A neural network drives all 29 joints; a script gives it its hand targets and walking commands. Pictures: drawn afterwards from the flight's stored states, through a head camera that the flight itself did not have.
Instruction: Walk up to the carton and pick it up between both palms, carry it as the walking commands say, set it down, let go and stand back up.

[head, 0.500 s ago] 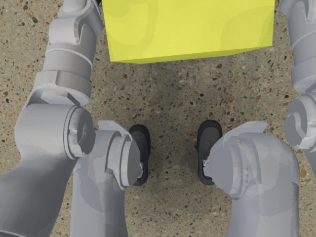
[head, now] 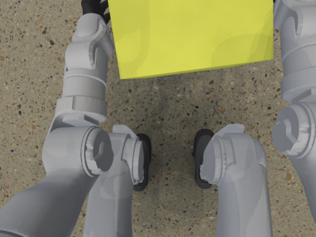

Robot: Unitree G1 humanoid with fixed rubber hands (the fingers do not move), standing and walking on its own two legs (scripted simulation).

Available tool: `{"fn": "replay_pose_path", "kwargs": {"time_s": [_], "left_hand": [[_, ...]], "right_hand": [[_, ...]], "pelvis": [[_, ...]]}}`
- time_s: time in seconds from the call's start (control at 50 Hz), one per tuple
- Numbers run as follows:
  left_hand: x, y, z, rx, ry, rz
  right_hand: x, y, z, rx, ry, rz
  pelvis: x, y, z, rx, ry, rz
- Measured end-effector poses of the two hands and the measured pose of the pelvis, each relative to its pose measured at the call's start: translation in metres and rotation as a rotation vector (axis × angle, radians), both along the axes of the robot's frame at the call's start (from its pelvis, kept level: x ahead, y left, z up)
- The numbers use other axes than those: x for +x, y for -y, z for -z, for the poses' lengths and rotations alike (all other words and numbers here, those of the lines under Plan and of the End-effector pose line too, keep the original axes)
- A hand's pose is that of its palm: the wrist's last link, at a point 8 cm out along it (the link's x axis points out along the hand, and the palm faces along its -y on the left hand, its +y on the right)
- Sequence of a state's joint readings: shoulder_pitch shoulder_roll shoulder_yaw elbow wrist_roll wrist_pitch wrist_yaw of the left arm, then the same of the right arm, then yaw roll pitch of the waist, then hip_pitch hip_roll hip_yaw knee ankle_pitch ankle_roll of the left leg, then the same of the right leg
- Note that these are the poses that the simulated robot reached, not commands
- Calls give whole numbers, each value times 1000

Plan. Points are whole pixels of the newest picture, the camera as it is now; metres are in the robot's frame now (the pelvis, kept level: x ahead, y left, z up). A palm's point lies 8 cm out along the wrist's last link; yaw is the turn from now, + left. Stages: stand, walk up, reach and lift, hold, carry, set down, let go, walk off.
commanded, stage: reach and lift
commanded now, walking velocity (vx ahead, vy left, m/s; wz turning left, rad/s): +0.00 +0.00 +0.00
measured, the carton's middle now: (183, 11) +0.56 -0.05 -0.20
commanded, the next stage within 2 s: none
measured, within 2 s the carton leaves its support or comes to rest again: neither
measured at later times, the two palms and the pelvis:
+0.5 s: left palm (77, 6) +0.53 +0.12 -0.06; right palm out of the picture +0.55 -0.22 -0.06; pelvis +0.00 -0.01 +0.04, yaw +0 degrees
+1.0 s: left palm out of the picture +0.52 +0.12 +0.01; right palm out of the picture +0.52 -0.21 +0.01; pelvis +0.00 -0.01 +0.09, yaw -1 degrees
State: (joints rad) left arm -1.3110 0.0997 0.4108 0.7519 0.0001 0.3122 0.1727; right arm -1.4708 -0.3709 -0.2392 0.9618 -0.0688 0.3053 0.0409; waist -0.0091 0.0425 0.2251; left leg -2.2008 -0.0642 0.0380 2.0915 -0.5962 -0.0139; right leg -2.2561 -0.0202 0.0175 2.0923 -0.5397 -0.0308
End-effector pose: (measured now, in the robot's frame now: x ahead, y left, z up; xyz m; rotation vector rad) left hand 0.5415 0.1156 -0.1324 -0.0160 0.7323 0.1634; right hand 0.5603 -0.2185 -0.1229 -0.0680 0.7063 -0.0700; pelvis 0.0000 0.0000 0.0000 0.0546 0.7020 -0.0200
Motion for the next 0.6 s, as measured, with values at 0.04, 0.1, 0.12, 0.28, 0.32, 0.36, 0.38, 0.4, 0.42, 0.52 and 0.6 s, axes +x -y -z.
{"fn": "replay_pose_path", "kwargs": {"time_s": [0.04,0.1,0.12,0.28,0.32,0.36,0.38,0.4,0.42,0.52,0.6], "left_hand": [[0,0,-3,0,3,-4],[0,2,-10,1,8,-9],[0,2,-12,1,10,-10],[-1,3,-35,5,19,-13],[-2,3,-41,5,22,-14],[-3,2,-48,5,25,-15],[-4,2,-52,4,26,-16],[-5,1,-55,4,27,-16],[-6,1,-59,3,27,-17],[-10,-1,-76,0,27,-17],[-13,-2,-88,-4,26,-17]], "right_hand": [[-1,0,-2,4,2,1],[-1,1,-6,9,7,2],[-1,2,-8,10,9,3],[-3,3,-28,18,16,7],[-4,3,-33,19,18,8],[-6,2,-40,21,20,10],[-7,2,-43,23,21,11],[-8,1,-46,24,21,13],[-9,1,-50,25,21,14],[-15,-1,-66,29,20,24],[-19,-2,-78,31,18,30]], "pelvis": [[0,1,-2,1,-4,1],[1,2,-6,4,-11,4],[1,3,-7,5,-13,6],[1,7,-18,14,-36,19],[1,8,-22,16,-43,21],[1,9,-26,17,-51,22],[1,10,-28,17,-55,23],[0,10,-30,17,-59,23],[0,10,-32,18,-64,23],[-1,11,-43,17,-87,23],[-3,11,-51,15,-103,22]]}}
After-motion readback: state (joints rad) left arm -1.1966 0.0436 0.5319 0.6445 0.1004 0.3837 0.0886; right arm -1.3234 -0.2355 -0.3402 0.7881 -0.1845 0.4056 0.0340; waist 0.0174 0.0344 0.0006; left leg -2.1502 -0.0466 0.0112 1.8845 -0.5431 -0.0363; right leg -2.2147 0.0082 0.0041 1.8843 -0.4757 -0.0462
